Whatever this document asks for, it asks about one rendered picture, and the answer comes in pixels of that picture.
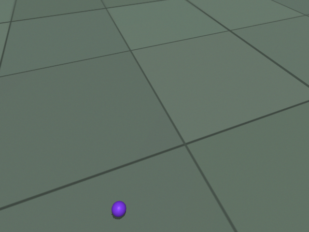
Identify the ball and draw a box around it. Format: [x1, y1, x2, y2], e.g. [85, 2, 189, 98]
[112, 201, 126, 217]

